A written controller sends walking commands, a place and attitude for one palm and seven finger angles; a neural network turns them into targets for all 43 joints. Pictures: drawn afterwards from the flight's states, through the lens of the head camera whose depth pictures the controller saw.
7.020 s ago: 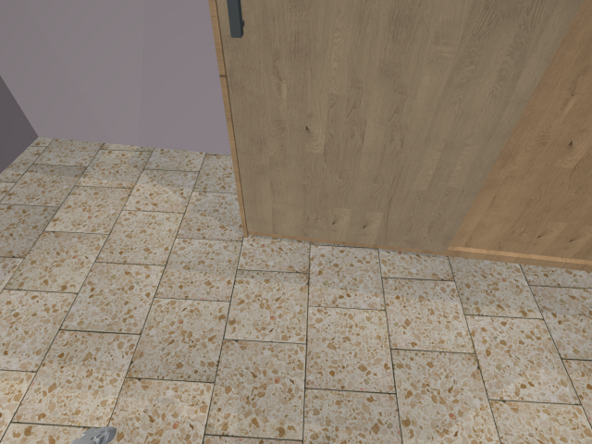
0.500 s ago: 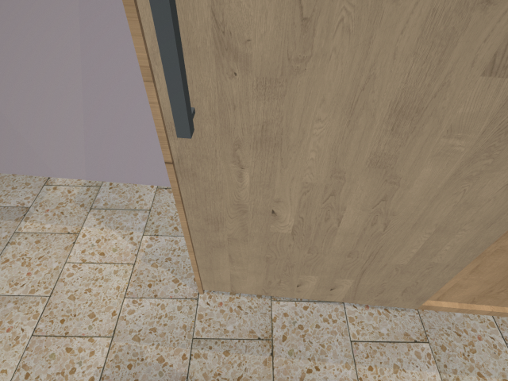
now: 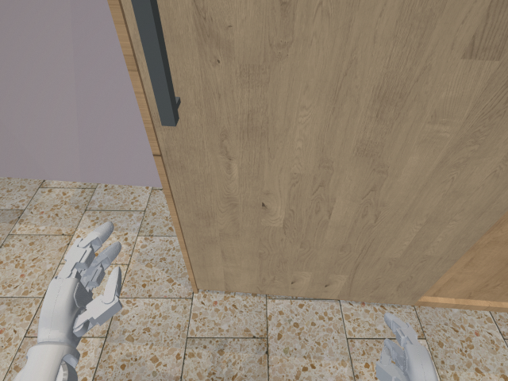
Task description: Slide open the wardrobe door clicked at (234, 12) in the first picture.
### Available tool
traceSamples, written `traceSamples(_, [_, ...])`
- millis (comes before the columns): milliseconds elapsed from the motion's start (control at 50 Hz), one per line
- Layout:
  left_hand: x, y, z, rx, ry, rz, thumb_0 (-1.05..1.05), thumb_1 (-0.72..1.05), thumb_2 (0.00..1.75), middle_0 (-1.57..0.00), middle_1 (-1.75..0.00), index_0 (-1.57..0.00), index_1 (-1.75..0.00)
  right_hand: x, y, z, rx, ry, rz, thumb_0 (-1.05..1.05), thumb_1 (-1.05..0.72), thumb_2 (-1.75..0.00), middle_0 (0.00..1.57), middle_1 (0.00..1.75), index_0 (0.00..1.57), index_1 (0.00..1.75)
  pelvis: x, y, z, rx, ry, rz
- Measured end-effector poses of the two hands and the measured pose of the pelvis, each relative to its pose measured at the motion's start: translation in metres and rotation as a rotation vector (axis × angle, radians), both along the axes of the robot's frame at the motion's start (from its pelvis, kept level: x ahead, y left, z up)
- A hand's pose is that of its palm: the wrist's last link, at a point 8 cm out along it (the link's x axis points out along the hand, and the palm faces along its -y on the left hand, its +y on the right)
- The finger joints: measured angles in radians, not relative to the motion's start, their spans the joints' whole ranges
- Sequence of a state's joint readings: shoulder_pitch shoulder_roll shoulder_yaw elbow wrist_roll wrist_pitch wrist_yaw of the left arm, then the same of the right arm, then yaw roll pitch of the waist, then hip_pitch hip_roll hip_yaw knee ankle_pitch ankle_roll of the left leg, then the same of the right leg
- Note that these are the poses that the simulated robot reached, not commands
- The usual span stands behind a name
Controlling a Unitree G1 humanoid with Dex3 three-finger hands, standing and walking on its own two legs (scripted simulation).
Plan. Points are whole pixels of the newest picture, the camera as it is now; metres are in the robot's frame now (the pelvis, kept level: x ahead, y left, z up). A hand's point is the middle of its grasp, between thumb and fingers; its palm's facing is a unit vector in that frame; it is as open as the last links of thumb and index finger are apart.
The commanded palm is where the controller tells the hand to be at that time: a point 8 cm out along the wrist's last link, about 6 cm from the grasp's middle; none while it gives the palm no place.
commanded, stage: raise the hand with hooked fingers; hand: left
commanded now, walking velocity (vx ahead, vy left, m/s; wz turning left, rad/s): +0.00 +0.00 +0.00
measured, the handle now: (159, 41) +0.55 +0.18 +0.28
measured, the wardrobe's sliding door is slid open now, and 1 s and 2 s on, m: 0.00 0.00 0.00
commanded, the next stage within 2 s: move the hooked fingers beside the handle in 1.84 s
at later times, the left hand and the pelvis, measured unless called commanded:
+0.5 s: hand (74, 288) +0.22 +0.24 +0.10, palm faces -0.04 -1.00 -0.09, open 10.6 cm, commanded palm +0.18 +0.29 +0.11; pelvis +0.00 +0.00 +0.00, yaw +0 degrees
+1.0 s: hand (6, 237) +0.23 +0.28 +0.20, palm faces +0.03 -0.99 -0.12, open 13.4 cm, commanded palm +0.20 +0.32 +0.21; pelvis +0.00 +0.01 +0.02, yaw +2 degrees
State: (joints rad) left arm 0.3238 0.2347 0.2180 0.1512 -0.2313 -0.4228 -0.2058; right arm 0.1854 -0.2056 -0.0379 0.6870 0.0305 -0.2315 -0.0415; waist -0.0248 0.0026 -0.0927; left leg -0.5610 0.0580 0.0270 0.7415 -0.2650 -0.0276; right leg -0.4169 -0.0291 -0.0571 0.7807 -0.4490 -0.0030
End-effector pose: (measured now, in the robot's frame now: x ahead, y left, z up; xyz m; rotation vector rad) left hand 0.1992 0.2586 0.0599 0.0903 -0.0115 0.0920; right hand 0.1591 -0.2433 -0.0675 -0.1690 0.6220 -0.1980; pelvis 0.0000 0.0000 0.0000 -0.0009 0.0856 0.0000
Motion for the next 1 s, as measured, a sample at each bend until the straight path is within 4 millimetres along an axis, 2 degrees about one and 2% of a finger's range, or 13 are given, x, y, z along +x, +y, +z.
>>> traceSamples(60, [-0.011, 0.001, -0.018, -0.002, 0.039, -0.13, 0.01, 0.73, 0.81, -0.21, -0.42, -0.21, -0.42, 0.019, -0.006, 0.008, -0.007, -0.09, 0.025, 0.01, -0.9, -0.89, 0.2, 0.3, 0.2, 0.3, -0.005, -0.005, -0.011, -0.001, 0.019, -0.007])
traceSamples(120, [-0.037, 0.012, -0.035, -0.057, 0.122, -0.107, 0.01, 0.66, 0.79, -0.22, -0.46, -0.22, -0.46, 0.03, -0.012, 0.016, -0.04, -0.142, 0.042, 0.01, -0.9, -0.89, 0.2, 0.3, 0.2, 0.3, -0.004, -0.008, -0.017, -0.005, 0.025, -0.005])
traceSamples(180, [-0.06, 0.025, -0.033, -0.067, 0.109, -0.012, 0.01, 0.59, 0.76, -0.23, -0.5, -0.23, -0.51, 0.034, -0.014, 0.017, -0.082, -0.14, 0.07, 0.01, -0.9, -0.89, 0.2, 0.3, 0.2, 0.3, -0.002, -0.01, -0.019, -0.017, 0.02, 0.01])
traceSamples(220, [-0.065, 0.029, -0.022, -0.052, 0.052, 0.022, 0.02, 0.54, 0.74, -0.23, -0.53, -0.23, -0.54, 0.033, -0.013, 0.013, -0.103, -0.115, 0.094, 0.01, -0.9, -0.89, 0.2, 0.3, 0.2, 0.3, -0.002, -0.01, -0.02, -0.028, 0.012, 0.024])
traceSamples(300, [-0.051, 0.029, -0.003, -0.023, -0.031, -0.028, 0.02, 0.45, 0.7, -0.23, -0.59, -0.23, -0.6, 0.024, -0.006, 0.001, -0.107, -0.054, 0.117, 0.01, -0.9, -0.89, 0.2, 0.3, 0.2, 0.3, -0.005, -0.009, -0.019, -0.042, -0.001, 0.041])
traceSamples(440, [-0.008, 0.032, 0.029, 0.002, 0.023, -0.149, 0.01, 0.28, 0.63, -0.24, -0.7, -0.25, -0.7, -0.001, 0.013, -0.003, -0.019, -0.028, 0.066, 0.02, -0.9, -0.89, 0.2, 0.3, 0.2, 0.3, -0.004, -0.003, -0.005, -0.035, -0.02, 0.016])
traceSamples(580, [0.001, 0.046, 0.061, -0.003, -0.014, -0.101, 0.01, 0.12, 0.56, -0.26, -0.8, -0.26, -0.81, -0.012, 0.021, 0.005, 0.013, -0.036, 0.055, 0.02, -0.9, -0.89, 0.2, 0.3, 0.2, 0.3, 0.001, 0.006, 0.005, -0.025, -0.032, 0.0])
traceSamples(740, [0.0, 0.057, 0.079, -0.002, -0.036, -0.089, 0.0, -0.06, 0.48, -0.27, -0.92, -0.27, -0.93, 0.0, 0.021, 0.02, -0.037, -0.06, 0.091, 0.02, -0.9, -0.89, 0.2, 0.3, 0.2, 0.3, 0.001, 0.012, 0.012, -0.027, -0.071, 0.014])
traceSamples(880, [0.006, 0.068, 0.114, 0.025, -0.104, -0.082, 0.0, -0.23, 0.41, -0.28, -1.03, -0.28, -1.03, 0.02, 0.032, 0.038, -0.035, -0.131, 0.131, 0.02, -0.9, -0.89, 0.2, 0.3, 0.2, 0.3, -0.002, 0.013, 0.018, -0.026, -0.109, 0.024])
traceSamples(1000, [0.009, 0.076, 0.139, 0.033, -0.107, -0.072, 0.0, -0.37, 0.35, -0.29, -1.12, -0.29, -1.12, 0.03, 0.044, 0.045, -0.002, -0.161, 0.172, 0.01, -0.9, -0.89, 0.2, 0.3, 0.2, 0.3, -0.004, 0.011, 0.022, -0.024, -0.13, 0.03])
